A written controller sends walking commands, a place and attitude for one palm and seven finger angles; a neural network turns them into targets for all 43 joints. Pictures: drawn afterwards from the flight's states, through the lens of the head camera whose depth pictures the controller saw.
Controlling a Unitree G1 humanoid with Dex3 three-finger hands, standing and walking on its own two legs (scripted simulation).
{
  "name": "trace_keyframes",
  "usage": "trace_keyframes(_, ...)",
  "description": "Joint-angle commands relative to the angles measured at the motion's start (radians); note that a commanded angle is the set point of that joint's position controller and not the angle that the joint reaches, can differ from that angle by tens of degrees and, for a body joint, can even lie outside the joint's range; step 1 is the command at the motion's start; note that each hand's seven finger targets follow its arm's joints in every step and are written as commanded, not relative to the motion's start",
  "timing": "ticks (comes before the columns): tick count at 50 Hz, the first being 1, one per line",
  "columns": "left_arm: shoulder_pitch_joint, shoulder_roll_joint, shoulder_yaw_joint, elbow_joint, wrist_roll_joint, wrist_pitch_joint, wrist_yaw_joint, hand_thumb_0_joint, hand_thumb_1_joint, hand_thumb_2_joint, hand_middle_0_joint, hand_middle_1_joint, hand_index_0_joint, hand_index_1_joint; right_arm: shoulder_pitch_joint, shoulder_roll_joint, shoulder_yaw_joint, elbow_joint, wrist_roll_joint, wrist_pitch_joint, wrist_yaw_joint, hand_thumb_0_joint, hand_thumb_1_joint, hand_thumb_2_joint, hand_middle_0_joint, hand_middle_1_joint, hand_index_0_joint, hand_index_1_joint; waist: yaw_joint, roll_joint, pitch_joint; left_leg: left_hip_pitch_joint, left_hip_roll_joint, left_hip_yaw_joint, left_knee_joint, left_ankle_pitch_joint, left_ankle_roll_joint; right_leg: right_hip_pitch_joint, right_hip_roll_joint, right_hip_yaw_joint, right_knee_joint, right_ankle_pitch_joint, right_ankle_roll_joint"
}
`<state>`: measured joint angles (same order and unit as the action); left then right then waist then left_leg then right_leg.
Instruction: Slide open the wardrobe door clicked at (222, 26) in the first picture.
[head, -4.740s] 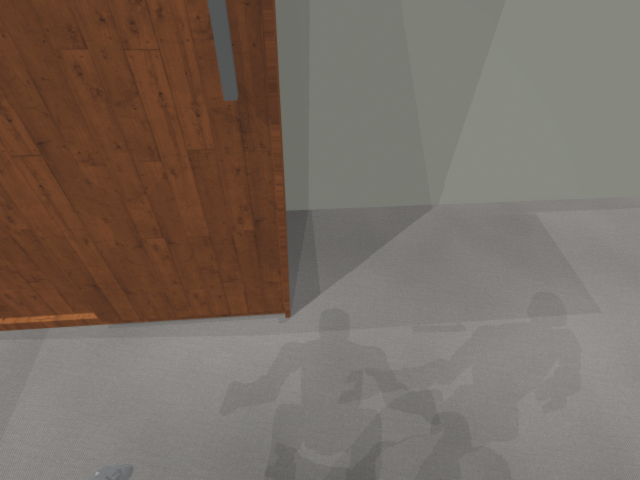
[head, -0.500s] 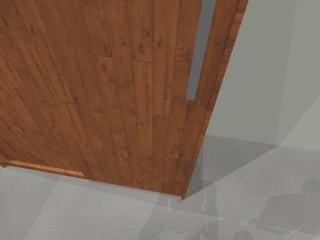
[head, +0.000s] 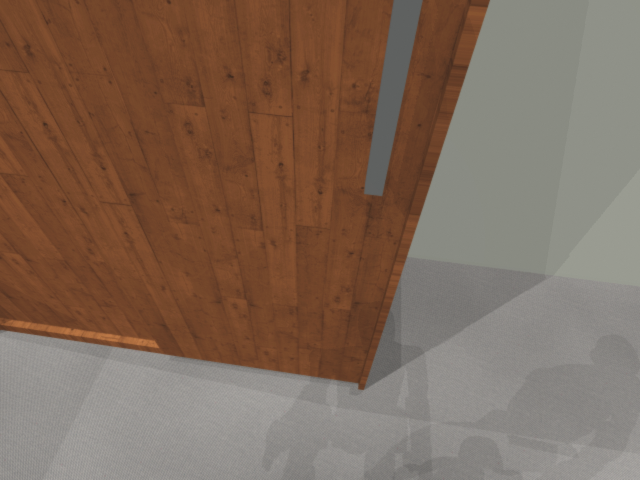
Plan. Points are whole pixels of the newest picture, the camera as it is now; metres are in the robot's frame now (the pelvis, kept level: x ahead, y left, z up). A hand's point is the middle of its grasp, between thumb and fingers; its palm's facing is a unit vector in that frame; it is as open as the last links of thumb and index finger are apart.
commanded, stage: look again from close up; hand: right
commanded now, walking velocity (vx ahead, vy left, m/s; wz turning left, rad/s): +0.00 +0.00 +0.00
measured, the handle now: (391, 84) +0.49 -0.04 +0.26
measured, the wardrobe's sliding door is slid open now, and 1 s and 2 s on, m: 0.00 0.00 0.00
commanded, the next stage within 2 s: shuffle to correct the standing spot in 0.70 s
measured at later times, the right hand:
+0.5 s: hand out of the picture +0.04 -0.23 -0.17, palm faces -0.01 +0.97 -0.23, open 7.4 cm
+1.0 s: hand out of the picture +0.02 -0.21 -0.18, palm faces +0.01 +0.98 -0.22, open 7.4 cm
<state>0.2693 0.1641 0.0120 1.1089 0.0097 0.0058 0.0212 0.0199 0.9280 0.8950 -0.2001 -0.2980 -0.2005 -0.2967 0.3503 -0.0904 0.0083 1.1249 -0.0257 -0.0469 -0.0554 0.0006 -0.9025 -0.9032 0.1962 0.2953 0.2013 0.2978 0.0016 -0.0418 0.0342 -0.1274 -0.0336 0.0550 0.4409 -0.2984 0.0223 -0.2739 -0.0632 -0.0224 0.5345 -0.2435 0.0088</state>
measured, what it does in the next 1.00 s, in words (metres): stands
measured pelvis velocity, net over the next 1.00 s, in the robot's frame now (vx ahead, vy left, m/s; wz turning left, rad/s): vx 0.02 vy -0.03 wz -0.01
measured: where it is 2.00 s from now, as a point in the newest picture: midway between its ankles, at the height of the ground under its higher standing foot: outside the picture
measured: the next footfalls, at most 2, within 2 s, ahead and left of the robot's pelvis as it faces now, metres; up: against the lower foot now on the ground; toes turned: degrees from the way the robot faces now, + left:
left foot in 1.64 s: +0.08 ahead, +0.22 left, +0.00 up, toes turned +0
right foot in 1.88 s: +0.07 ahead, +0.04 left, +0.00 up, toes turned -9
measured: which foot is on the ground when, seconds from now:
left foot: down 0.00-1.00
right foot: down 0.00-1.00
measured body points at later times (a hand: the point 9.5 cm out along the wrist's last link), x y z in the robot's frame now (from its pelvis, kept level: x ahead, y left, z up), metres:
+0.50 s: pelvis +0.01 -0.04 +0.00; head +0.02 -0.04 +0.45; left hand +0.04 +0.20 -0.15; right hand +0.04 -0.28 -0.16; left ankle -0.04 +0.10 -0.74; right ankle +0.02 -0.13 -0.74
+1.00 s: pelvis +0.02 -0.03 +0.00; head +0.03 -0.04 +0.45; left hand +0.06 +0.21 -0.15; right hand +0.02 -0.27 -0.16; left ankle -0.04 +0.10 -0.74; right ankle +0.02 -0.13 -0.74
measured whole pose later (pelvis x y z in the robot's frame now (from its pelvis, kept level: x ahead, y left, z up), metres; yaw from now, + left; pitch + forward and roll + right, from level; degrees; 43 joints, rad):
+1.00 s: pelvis +0.02 -0.03 +0.00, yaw -1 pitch +0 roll +0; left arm 0.20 0.17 -0.01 1.10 0.01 -0.01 0.02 0.01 0.91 0.89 -0.20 -0.30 -0.20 -0.30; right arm 0.27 -0.20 0.00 1.09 -0.03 0.01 -0.03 0.00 -0.90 -0.90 0.19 0.30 0.20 0.30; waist 0.00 0.03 0.03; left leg -0.13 0.05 0.04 0.48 -0.35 -0.03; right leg -0.24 0.02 -0.05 0.49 -0.25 -0.03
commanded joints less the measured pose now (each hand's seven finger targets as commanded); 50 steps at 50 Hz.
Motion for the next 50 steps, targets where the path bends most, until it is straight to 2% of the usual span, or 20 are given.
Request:
trace_keyframes(1,0.075,0.052,0.002,-0.09,0.005,-0.036,-0.002,0.0,0.9,0.9,-0.2,-0.3,-0.2,-0.3,0.017,-0.149,-0.025,-0.078,0.009,-0.017,-0.004,0.0,-0.9,-0.9,0.2,0.3,0.2,0.3,0.03,0.059,-0.03,-0.101,0.157,-0.114,-0.027,0.272,0.043,0.061,-0.013,0.034,-0.022,0.121,-0.023)
trace_keyframes(2,0.07,0.06,0.0,-0.091,0.004,-0.038,0.0,0.0,0.9,0.9,-0.2,-0.3,-0.2,-0.3,0.022,-0.147,-0.021,-0.08,0.009,-0.009,-0.001,0.0,-0.9,-0.9,0.2,0.3,0.2,0.3,0.02,0.009,-0.019,-0.102,0.137,-0.105,-0.011,0.222,0.036,0.056,-0.021,0.047,-0.036,0.163,-0.03)
trace_keyframes(3,0.065,0.059,-0.001,-0.094,0.006,-0.041,0.002,0.0,0.9,0.9,-0.2,-0.3,-0.2,-0.3,0.024,-0.142,-0.021,-0.082,0.008,-0.004,-0.001,0.0,-0.9,-0.9,0.2,0.3,0.2,0.3,0.01,-0.013,0.009,-0.094,0.125,-0.087,-0.004,0.212,0.029,0.032,-0.029,0.057,-0.044,0.207,-0.04)
trace_keyframes(6,0.048,0.089,-0.002,-0.109,0.003,-0.037,0.004,0.0,0.9,0.9,-0.2,-0.3,-0.2,-0.3,0.026,-0.153,-0.016,-0.089,0.011,0.011,0.004,0.0,-0.9,-0.9,0.2,0.3,0.2,0.3,0.0,0.072,0.027,-0.095,0.117,-0.083,-0.006,0.127,0.018,0.02,-0.033,0.07,-0.068,0.173,-0.049)
trace_keyframes(9,0.035,0.102,-0.002,-0.113,0.006,-0.033,0.001,0.0,0.9,0.9,-0.2,-0.3,-0.2,-0.3,0.007,-0.172,-0.016,-0.106,0.01,0.022,0.007,0.0,-0.9,-0.9,0.2,0.3,0.2,0.3,-0.004,0.05,0.07,-0.112,0.112,-0.086,-0.017,0.04,0.014,-0.008,-0.028,0.08,-0.106,0.107,-0.052)
trace_keyframes(12,0.028,0.123,0.0,-0.115,0.007,-0.036,0.001,0.0,0.9,0.9,-0.2,-0.3,-0.2,-0.3,-0.003,-0.186,-0.019,-0.117,0.01,0.029,0.01,0.0,-0.9,-0.9,0.2,0.3,0.2,0.3,-0.009,0.024,0.047,-0.098,0.109,-0.076,-0.009,0.016,0.008,-0.001,-0.039,0.1,-0.138,0.09,-0.059)
trace_keyframes(17,0.012,0.139,0.001,-0.113,0.006,-0.041,0.001,0.0,0.9,0.9,-0.2,-0.3,-0.2,-0.3,-0.018,-0.206,-0.02,-0.123,0.01,0.031,0.014,0.0,-0.9,-0.9,0.2,0.3,0.2,0.3,-0.013,0.027,0.007,-0.078,0.118,-0.075,-0.009,0.071,0.002,0.036,-0.042,0.094,-0.138,0.157,-0.062)
trace_keyframes(18,0.014,0.136,0.0,-0.11,0.005,-0.042,0.002,0.0,0.9,0.9,-0.2,-0.3,-0.2,-0.3,-0.021,-0.211,-0.021,-0.124,0.009,0.029,0.015,0.0,-0.9,-0.9,0.2,0.3,0.2,0.3,-0.015,0.046,0.008,-0.06,0.12,-0.069,-0.014,0.085,0.001,0.029,-0.042,0.092,-0.133,0.173,-0.065)
trace_keyframes(21,0.003,0.149,0.003,-0.107,0.005,-0.044,0.002,0.0,0.9,0.9,-0.2,-0.3,-0.2,-0.3,-0.03,-0.221,-0.023,-0.121,0.009,0.031,0.017,0.0,-0.9,-0.9,0.2,0.3,0.2,0.3,-0.011,0.029,-0.012,-0.065,0.125,-0.076,-0.013,0.098,-0.001,0.058,-0.042,0.088,-0.138,0.196,-0.062)
trace_keyframes(23,-0.004,0.149,0.003,-0.1,0.003,-0.044,0.003,0.0,0.9,0.9,-0.2,-0.3,-0.2,-0.3,-0.028,-0.228,-0.022,-0.116,0.008,0.029,0.017,0.0,-0.9,-0.9,0.2,0.3,0.2,0.3,-0.016,0.046,-0.005,-0.056,0.129,-0.076,-0.026,0.114,-0.003,0.056,-0.041,0.085,-0.133,0.205,-0.065)
trace_keyframes(27,-0.016,0.158,0.005,-0.092,0.002,-0.043,0.003,0.0,0.9,0.9,-0.2,-0.3,-0.2,-0.3,-0.034,-0.23,-0.022,-0.105,0.01,0.032,0.019,0.0,-0.9,-0.9,0.2,0.3,0.2,0.3,-0.011,0.027,-0.016,-0.064,0.132,-0.078,-0.027,0.112,-0.006,0.079,-0.043,0.082,-0.143,0.205,-0.061)
trace_keyframes(29,-0.025,0.161,0.005,-0.087,0.001,-0.043,0.003,0.0,0.9,0.9,-0.2,-0.3,-0.2,-0.3,-0.036,-0.235,-0.021,-0.098,0.008,0.03,0.019,0.0,-0.9,-0.9,0.2,0.3,0.2,0.3,-0.011,0.046,-0.009,-0.059,0.137,-0.08,-0.035,0.127,-0.004,0.074,-0.041,0.08,-0.142,0.205,-0.062)
trace_keyframes(32,-0.031,0.167,0.007,-0.079,0.001,-0.043,0.003,0.0,0.9,0.9,-0.2,-0.3,-0.2,-0.3,-0.037,-0.233,-0.021,-0.088,0.009,0.032,0.02,0.0,-0.9,-0.9,0.2,0.3,0.2,0.3,-0.008,0.022,-0.019,-0.067,0.135,-0.08,-0.037,0.113,-0.006,0.096,-0.046,0.084,-0.153,0.202,-0.061)
trace_keyframes(33,-0.031,0.161,0.007,-0.076,0.0,-0.044,0.005,0.0,0.9,0.9,-0.2,-0.3,-0.2,-0.3,-0.032,-0.233,-0.021,-0.086,0.007,0.03,0.02,0.0,-0.9,-0.9,0.2,0.3,0.2,0.3,-0.014,0.04,-0.015,-0.054,0.136,-0.08,-0.042,0.137,-0.006,0.092,-0.045,0.082,-0.146,0.222,-0.065)
trace_keyframes(37,-0.043,0.171,0.008,-0.068,0.0,-0.044,0.004,0.0,0.9,0.9,-0.2,-0.3,-0.2,-0.3,-0.036,-0.237,-0.021,-0.073,0.008,0.03,0.021,0.0,-0.9,-0.9,0.2,0.3,0.2,0.3,-0.01,0.033,-0.027,-0.06,0.141,-0.082,-0.045,0.144,-0.008,0.112,-0.047,0.077,-0.151,0.232,-0.061)
trace_keyframes(38,-0.046,0.168,0.009,-0.066,-0.001,-0.044,0.005,0.0,0.9,0.9,-0.2,-0.3,-0.2,-0.3,-0.034,-0.24,-0.022,-0.073,0.006,0.027,0.02,0.0,-0.9,-0.9,0.2,0.3,0.2,0.3,-0.012,0.05,-0.023,-0.049,0.141,-0.083,-0.049,0.167,-0.007,0.107,-0.046,0.074,-0.144,0.245,-0.062)
trace_keyframes(40,-0.05,0.177,0.009,-0.063,0.0,-0.046,0.005,0.0,0.9,0.9,-0.2,-0.3,-0.2,-0.3,-0.038,-0.244,-0.024,-0.068,0.008,0.028,0.02,0.0,-0.9,-0.9,0.2,0.3,0.2,0.3,-0.01,0.032,-0.042,-0.046,0.145,-0.082,-0.044,0.175,-0.008,0.121,-0.046,0.074,-0.145,0.265,-0.06)
trace_keyframes(43,-0.032,0.128,-0.002,-0.045,0.001,-0.039,0.007,0.0,0.9,0.9,-0.2,-0.3,-0.2,-0.3,-0.002,-0.194,-0.012,-0.043,0.009,0.036,0.019,0.0,-0.9,-0.9,0.2,0.3,0.2,0.3,-0.01,0.055,-0.031,-0.041,0.136,-0.046,-0.038,0.143,-0.022,0.113,-0.059,0.088,-0.144,0.268,-0.063)
trace_keyframes(47,-0.024,0.153,0.012,-0.045,0.008,-0.027,0.011,0.0,0.9,0.9,-0.2,-0.3,-0.2,-0.3,0.021,-0.185,-0.017,-0.043,0.004,0.055,0.023,0.0,-0.9,-0.9,0.2,0.3,0.2,0.3,-0.006,0.0,0.011,-0.09,0.112,-0.008,0.002,0.025,-0.023,0.077,-0.094,0.156,-0.188,0.15,-0.081)
trace_keyframes(50,-0.002,0.163,0.025,-0.048,0.011,-0.021,0.018,0.0,0.9,0.9,-0.2,-0.3,-0.2,-0.3,0.036,-0.183,-0.026,-0.054,-0.001,0.06,0.027,0.0,-0.9,-0.9,0.2,0.3,0.2,0.3,-0.004,-0.002,0.003,-0.108,0.099,0.006,0.032,0.018,-0.016,0.074,-0.118,0.197,-0.177,0.183,-0.103)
